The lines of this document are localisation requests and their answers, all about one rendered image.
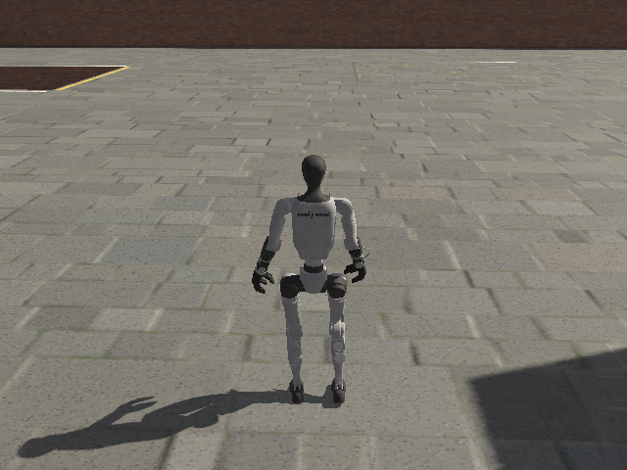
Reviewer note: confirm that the right robot hand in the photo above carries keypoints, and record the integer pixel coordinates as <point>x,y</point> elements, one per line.
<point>351,268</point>

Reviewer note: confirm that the right robot forearm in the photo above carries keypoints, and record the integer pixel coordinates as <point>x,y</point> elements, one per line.
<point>356,256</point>

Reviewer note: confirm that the left robot hand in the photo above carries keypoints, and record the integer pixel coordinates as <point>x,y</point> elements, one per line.
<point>257,279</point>

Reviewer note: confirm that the left robot forearm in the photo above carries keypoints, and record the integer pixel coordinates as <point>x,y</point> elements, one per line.
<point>264,259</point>

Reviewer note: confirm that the robot torso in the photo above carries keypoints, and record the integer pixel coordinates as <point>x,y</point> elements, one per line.
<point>313,227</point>

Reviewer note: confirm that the left robot upper arm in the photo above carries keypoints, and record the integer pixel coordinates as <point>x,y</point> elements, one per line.
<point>282,207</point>

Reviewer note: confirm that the right robot upper arm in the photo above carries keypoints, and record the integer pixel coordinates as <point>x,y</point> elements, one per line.
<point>344,207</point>

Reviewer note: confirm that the robot right thigh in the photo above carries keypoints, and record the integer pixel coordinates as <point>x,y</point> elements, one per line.
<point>336,287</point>

